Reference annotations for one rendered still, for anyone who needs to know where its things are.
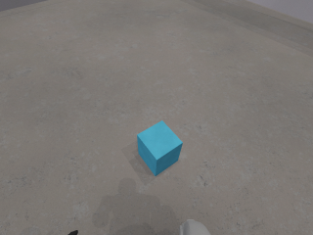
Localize carton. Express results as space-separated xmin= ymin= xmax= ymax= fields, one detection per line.
xmin=137 ymin=121 xmax=183 ymax=176

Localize right robot thigh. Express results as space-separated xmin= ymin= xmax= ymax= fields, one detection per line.
xmin=179 ymin=220 xmax=211 ymax=235

